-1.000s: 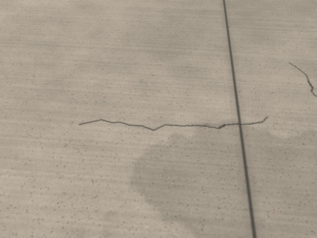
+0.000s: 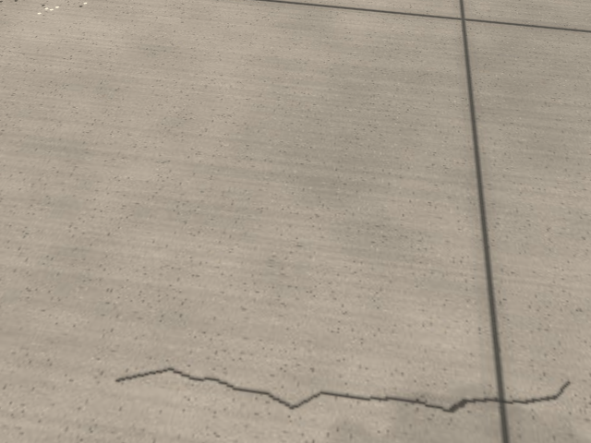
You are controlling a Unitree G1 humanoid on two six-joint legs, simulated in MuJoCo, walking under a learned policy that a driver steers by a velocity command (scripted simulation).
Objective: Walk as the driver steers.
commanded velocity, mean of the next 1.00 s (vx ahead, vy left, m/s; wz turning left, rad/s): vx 0.43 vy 0.00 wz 0.13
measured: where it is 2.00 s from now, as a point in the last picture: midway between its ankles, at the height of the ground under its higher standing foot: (326, 369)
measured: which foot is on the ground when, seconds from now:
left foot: down 0.00-0.46, up 0.48-0.94, down 0.96-1.00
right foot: up 0.00-0.42, down 0.44-0.96, up 0.98-1.00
